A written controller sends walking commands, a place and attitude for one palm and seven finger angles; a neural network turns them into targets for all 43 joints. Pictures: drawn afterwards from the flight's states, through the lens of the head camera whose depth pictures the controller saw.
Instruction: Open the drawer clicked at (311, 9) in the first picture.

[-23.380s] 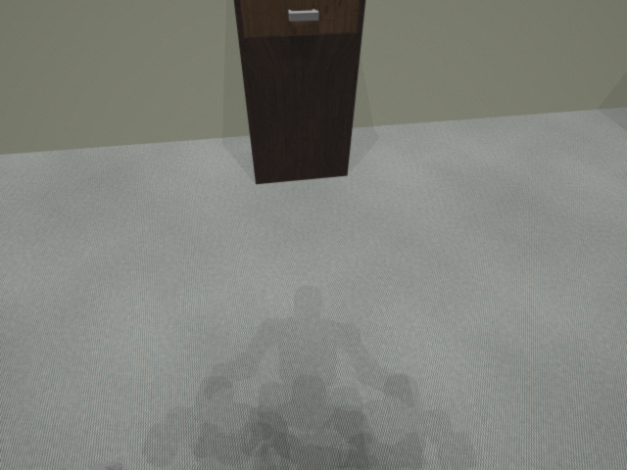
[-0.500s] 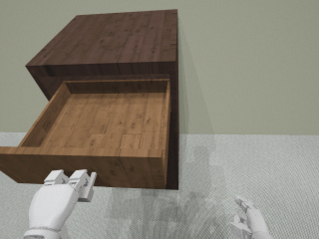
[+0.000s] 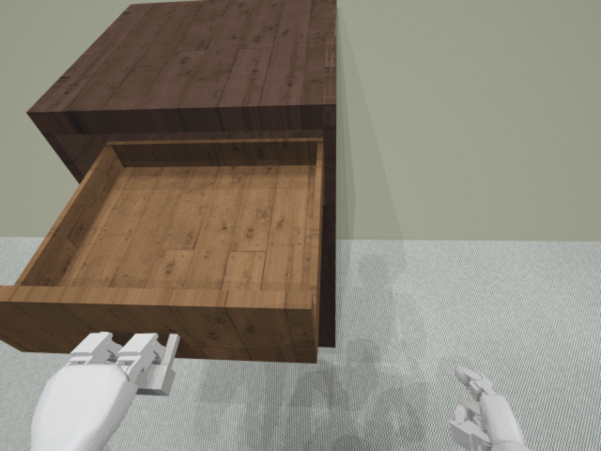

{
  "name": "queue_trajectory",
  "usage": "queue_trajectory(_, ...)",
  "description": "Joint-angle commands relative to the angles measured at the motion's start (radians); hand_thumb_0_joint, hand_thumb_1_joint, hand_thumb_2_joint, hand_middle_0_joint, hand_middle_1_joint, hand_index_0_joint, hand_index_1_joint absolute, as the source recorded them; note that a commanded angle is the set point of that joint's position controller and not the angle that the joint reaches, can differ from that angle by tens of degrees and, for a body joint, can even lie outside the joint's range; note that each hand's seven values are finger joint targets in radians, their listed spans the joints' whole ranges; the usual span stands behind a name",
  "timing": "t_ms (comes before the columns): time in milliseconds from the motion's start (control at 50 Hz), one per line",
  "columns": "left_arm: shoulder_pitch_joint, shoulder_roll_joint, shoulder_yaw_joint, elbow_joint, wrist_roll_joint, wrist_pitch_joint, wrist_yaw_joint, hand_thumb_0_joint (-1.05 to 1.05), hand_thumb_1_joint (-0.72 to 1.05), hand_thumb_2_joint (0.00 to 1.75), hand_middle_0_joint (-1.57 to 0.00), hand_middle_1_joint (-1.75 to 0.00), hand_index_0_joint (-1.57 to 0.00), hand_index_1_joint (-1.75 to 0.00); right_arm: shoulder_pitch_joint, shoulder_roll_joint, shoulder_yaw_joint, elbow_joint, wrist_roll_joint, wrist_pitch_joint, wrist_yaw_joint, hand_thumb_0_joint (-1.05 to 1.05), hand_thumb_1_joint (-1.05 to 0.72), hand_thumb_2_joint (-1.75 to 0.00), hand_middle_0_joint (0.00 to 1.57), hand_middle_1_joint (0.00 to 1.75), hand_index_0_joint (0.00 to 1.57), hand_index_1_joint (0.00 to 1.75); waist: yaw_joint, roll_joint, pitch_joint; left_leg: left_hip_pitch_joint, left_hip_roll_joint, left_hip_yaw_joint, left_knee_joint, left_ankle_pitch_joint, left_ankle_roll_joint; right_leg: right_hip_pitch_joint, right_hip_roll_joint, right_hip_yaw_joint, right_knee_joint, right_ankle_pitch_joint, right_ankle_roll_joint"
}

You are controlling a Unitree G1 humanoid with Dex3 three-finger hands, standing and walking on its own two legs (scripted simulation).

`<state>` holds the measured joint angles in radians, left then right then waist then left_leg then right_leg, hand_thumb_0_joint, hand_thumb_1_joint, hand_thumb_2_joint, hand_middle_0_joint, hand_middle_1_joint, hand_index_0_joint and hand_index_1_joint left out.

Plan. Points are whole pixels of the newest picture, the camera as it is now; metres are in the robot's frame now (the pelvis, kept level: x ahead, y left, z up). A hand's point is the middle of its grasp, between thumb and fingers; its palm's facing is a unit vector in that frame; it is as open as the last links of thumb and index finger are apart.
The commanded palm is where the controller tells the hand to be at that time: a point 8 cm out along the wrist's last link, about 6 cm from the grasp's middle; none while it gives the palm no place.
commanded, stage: open the thumb to release the handle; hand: left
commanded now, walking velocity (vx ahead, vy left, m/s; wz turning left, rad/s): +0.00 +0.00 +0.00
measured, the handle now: (131, 359) +0.20 +0.23 +0.05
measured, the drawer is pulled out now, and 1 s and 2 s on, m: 0.30 0.26 0.24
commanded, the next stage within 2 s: lift the hand off the handle in 0.58 s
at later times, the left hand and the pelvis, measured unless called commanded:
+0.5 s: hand (137, 378) +0.19 +0.23 +0.04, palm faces -0.02 -0.08 -1.00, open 14.0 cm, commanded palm +0.17 +0.23 +0.08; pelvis -0.03 -0.02 +0.01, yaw +1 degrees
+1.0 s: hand (137, 374) +0.19 +0.23 +0.04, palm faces +0.02 -0.07 -1.00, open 14.0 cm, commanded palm +0.18 +0.23 +0.08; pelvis -0.02 -0.02 +0.00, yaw +2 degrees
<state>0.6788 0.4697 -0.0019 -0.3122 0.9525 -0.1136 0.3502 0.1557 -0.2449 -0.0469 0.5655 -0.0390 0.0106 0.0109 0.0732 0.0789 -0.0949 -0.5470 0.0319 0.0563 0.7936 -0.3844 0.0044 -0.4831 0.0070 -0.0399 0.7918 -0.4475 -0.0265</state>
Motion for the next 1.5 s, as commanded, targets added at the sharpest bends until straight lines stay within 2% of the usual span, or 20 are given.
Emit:
queue_trajectory(0, -0.235, 0.092, 0.192, -0.175, 0.004, 0.021, 0.151, 0.00, -0.50, 0.30, -0.21, -0.66, -0.21, -0.66, -0.097, -0.088, -0.032, -0.140, 0.003, -0.032, 0.004, 0.00, -0.90, -0.90, 0.20, 0.30, 0.20, 0.30, -0.043, -0.048, -0.196, 0.245, -0.016, -0.062, -0.031, 0.316, -0.003, -0.136, 0.012, 0.014, -0.091, 0.317, -0.011)
queue_trajectory(140, -0.422, 0.033, 0.069, 0.090, 0.041, 0.112, 0.118, 0.00, -0.50, 0.30, -0.16, -0.34, -0.16, -0.34, -0.123, -0.086, -0.018, -0.117, 0.028, 0.004, -0.021, 0.00, -0.90, -0.90, 0.20, 0.30, 0.20, 0.30, -0.055, -0.132, -0.145, 0.141, -0.029, -0.052, -0.063, 0.136, 0.015, -0.113, 0.012, 0.003, -0.123, 0.220, 0.003)
queue_trajectory(200, -0.430, 0.062, 0.069, 0.128, 0.037, 0.148, 0.076, 0.00, -0.50, 0.30, -0.15, -0.30, -0.15, -0.30, -0.144, -0.085, -0.009, -0.123, 0.038, 0.018, -0.035, 0.00, -0.90, -0.90, 0.20, 0.30, 0.20, 0.30, -0.022, -0.126, -0.173, 0.148, -0.037, -0.039, -0.096, 0.138, 0.021, -0.030, 0.009, 0.023, -0.158, 0.237, 0.002)
queue_trajectory(260, -0.436, 0.071, 0.048, 0.163, 0.022, 0.172, 0.020, 0.00, -0.50, 0.30, -0.15, -0.30, -0.15, -0.30, -0.165, -0.079, 0.008, -0.130, 0.046, 0.027, -0.046, 0.00, -0.90, -0.90, 0.20, 0.30, 0.20, 0.30, -0.009, -0.133, -0.115, 0.137, -0.048, -0.030, -0.124, 0.117, 0.026, 0.008, 0.003, 0.041, -0.203, 0.214, 0.009)
queue_trajectory(340, -0.446, 0.074, 0.050, 0.192, -0.005, 0.135, -0.034, 0.00, -0.50, 0.30, -0.15, -0.30, -0.15, -0.30, -0.164, -0.078, 0.017, -0.136, 0.051, 0.022, -0.052, 0.00, -0.90, -0.90, 0.20, 0.30, 0.20, 0.30, -0.007, -0.121, -0.046, 0.132, -0.052, -0.029, -0.150, 0.090, 0.029, 0.022, -0.004, 0.058, -0.254, 0.156, 0.010)
queue_trajectory(400, -0.395, 0.093, 0.091, 0.204, -0.012, 0.089, -0.042, 0.00, -0.50, 0.30, -0.15, -0.30, -0.15, -0.30, -0.152, -0.082, 0.008, -0.138, 0.045, 0.012, -0.050, 0.00, -0.90, -0.90, 0.20, 0.30, 0.20, 0.30, 0.007, -0.135, -0.049, 0.137, -0.052, -0.028, -0.156, 0.102, 0.027, 0.041, -0.008, 0.071, -0.274, 0.157, 0.008)
queue_trajectory(460, -0.425, 0.092, 0.092, 0.192, -0.017, 0.052, -0.038, 0.00, -0.50, 0.30, -0.15, -0.30, -0.15, -0.30, -0.146, -0.084, 0.003, -0.140, 0.045, 0.002, -0.048, 0.00, -0.90, -0.90, 0.20, 0.30, 0.20, 0.30, -0.006, -0.126, -0.025, 0.128, -0.056, -0.026, -0.147, 0.084, 0.029, 0.021, -0.012, 0.082, -0.282, 0.138, 0.011)
queue_trajectory(500, -0.418, 0.125, 0.133, 0.213, -0.016, 0.039, -0.031, 0.00, -0.50, 0.30, -0.15, -0.30, -0.15, -0.30, -0.140, -0.089, -0.004, -0.133, 0.042, -0.001, -0.052, 0.00, -0.90, -0.90, 0.20, 0.30, 0.20, 0.30, 0.000, -0.139, -0.043, 0.121, -0.059, -0.027, -0.139, 0.091, 0.029, 0.039, -0.014, 0.098, -0.285, 0.147, 0.010)
queue_trajectory(540, -0.427, 0.111, 0.128, 0.214, -0.013, 0.030, -0.025, 0.00, -0.50, 0.30, -0.15, -0.30, -0.15, -0.30, -0.130, -0.090, -0.011, -0.129, 0.043, -0.006, -0.051, 0.00, -0.90, -0.90, 0.20, 0.30, 0.20, 0.30, -0.003, -0.127, -0.062, 0.123, -0.058, -0.025, -0.132, 0.102, 0.030, 0.034, -0.012, 0.090, -0.267, 0.180, 0.009)
queue_trajectory(640, -0.413, 0.110, 0.138, 0.202, -0.009, 0.029, 0.000, 0.00, -0.50, 0.30, -0.15, -0.30, -0.15, -0.30, -0.116, -0.095, -0.023, -0.118, 0.041, -0.006, -0.046, 0.00, -0.90, -0.90, 0.20, 0.30, 0.20, 0.30, -0.007, -0.105, -0.117, 0.133, -0.058, -0.022, -0.119, 0.150, 0.029, 0.044, -0.007, 0.079, -0.231, 0.286, 0.008)
queue_trajectory(680, -0.429, 0.098, 0.121, 0.204, -0.011, 0.032, 0.005, 0.00, -0.50, 0.30, -0.15, -0.30, -0.15, -0.30, -0.118, -0.096, -0.023, -0.116, 0.041, -0.005, -0.046, 0.00, -0.90, -0.90, 0.20, 0.30, 0.20, 0.30, -0.018, -0.143, -0.103, 0.118, -0.058, -0.023, -0.112, 0.147, 0.029, 0.035, -0.010, 0.084, -0.231, 0.307, 0.013)
queue_trajectory(720, -0.456, 0.116, 0.134, 0.213, -0.011, 0.034, 0.010, 0.00, -0.50, 0.30, -0.15, -0.30, -0.15, -0.30, -0.112, -0.100, -0.023, -0.111, 0.042, -0.005, -0.049, 0.00, -0.90, -0.90, 0.20, 0.30, 0.20, 0.30, -0.020, -0.162, -0.112, 0.104, -0.060, -0.024, -0.112, 0.137, 0.031, 0.045, -0.011, 0.085, -0.228, 0.298, 0.017)
queue_trajectory(780, -0.491, 0.116, 0.130, 0.220, -0.002, 0.038, 0.017, 0.00, -0.50, 0.30, -0.15, -0.30, -0.15, -0.30, -0.111, -0.096, -0.024, -0.106, 0.044, -0.003, -0.050, 0.00, -0.90, -0.90, 0.20, 0.30, 0.20, 0.30, -0.022, -0.129, -0.111, 0.119, -0.058, -0.025, -0.111, 0.137, 0.030, 0.018, -0.005, 0.072, -0.225, 0.272, 0.013)
queue_trajectory(880, -0.509, 0.105, 0.118, 0.241, 0.004, 0.051, 0.024, 0.00, -0.50, 0.30, -0.15, -0.30, -0.15, -0.30, -0.105, -0.094, -0.022, -0.098, 0.043, 0.003, -0.050, 0.00, -0.90, -0.90, 0.20, 0.30, 0.20, 0.30, -0.026, -0.165, -0.127, 0.127, -0.057, -0.025, -0.109, 0.153, 0.032, 0.020, -0.001, 0.061, -0.219, 0.296, 0.015)
queue_trajectory(960, -0.561, 0.085, 0.083, 0.228, 0.010, 0.058, 0.024, 0.00, -0.50, 0.30, -0.15, -0.30, -0.15, -0.30, -0.108, -0.091, -0.019, -0.098, 0.044, 0.004, -0.048, 0.00, -0.90, -0.90, 0.20, 0.30, 0.20, 0.30, -0.030, -0.139, -0.138, 0.148, -0.056, -0.028, -0.116, 0.149, 0.032, 0.008, 0.002, 0.050, -0.218, 0.267, 0.013)
queue_trajectory(1000, -0.571, 0.128, 0.115, 0.189, 0.006, 0.063, 0.021, 0.00, -0.50, 0.30, -0.15, -0.30, -0.15, -0.30, -0.124, -0.091, -0.015, -0.105, 0.046, 0.008, -0.052, 0.00, -0.90, -0.90, 0.20, 0.30, 0.20, 0.30, -0.020, -0.115, -0.148, 0.170, -0.056, -0.028, -0.125, 0.159, 0.032, 0.033, 0.000, 0.062, -0.235, 0.266, 0.009)
queue_trajectory(1220, -0.681, 0.174, 0.138, 0.014, -0.035, 0.032, -0.009, 0.00, -0.50, 0.30, -0.15, -0.30, -0.15, -0.30, -0.167, -0.073, 0.002, -0.116, 0.042, -0.024, -0.075, 0.00, -0.90, -0.90, 0.20, 0.30, 0.20, 0.30, -0.013, -0.045, -0.138, 0.293, -0.048, -0.037, -0.183, 0.181, 0.033, 0.064, -0.010, 0.055, -0.294, 0.217, 0.005)
queue_trajectory(1300, -0.629, 0.204, 0.183, -0.078, -0.050, 0.004, -0.007, 0.00, -0.50, 0.30, -0.15, -0.30, -0.15, -0.30, -0.160, -0.074, -0.001, -0.120, 0.037, -0.042, -0.072, 0.00, -0.90, -0.90, 0.20, 0.30, 0.20, 0.30, 0.006, 0.004, -0.177, 0.342, -0.046, -0.035, -0.195, 0.249, 0.027, 0.102, -0.005, 0.047, -0.296, 0.275, -0.005)
queue_trajectory(1360, -0.607, 0.188, 0.184, -0.146, -0.061, -0.011, 0.001, 0.00, -0.50, 0.30, -0.15, -0.30, -0.15, -0.30, -0.162, -0.073, -0.002, -0.126, 0.034, -0.052, -0.068, 0.00, -0.90, -0.90, 0.20, 0.30, 0.20, 0.30, 0.001, 0.009, -0.166, 0.356, -0.042, -0.034, -0.198, 0.270, 0.023, 0.088, -0.005, 0.037, -0.293, 0.293, -0.006)
queue_trajectory(1480, -0.466, 0.198, 0.227, -0.337, -0.082, -0.025, 0.024, 0.00, -0.50, 0.30, -0.15, -0.30, -0.15, -0.30, -0.149, -0.072, -0.005, -0.143, 0.024, -0.076, -0.058, 0.00, -0.90, -0.90, 0.20, 0.30, 0.20, 0.30, 0.018, 0.057, -0.246, 0.400, -0.031, -0.030, -0.194, 0.389, 0.015, 0.120, -0.004, 0.018, -0.261, 0.387, -0.014)
